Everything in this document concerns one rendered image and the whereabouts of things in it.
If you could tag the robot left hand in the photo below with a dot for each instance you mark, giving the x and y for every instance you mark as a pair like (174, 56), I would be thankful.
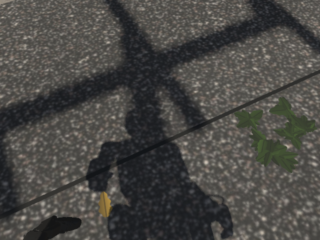
(53, 226)

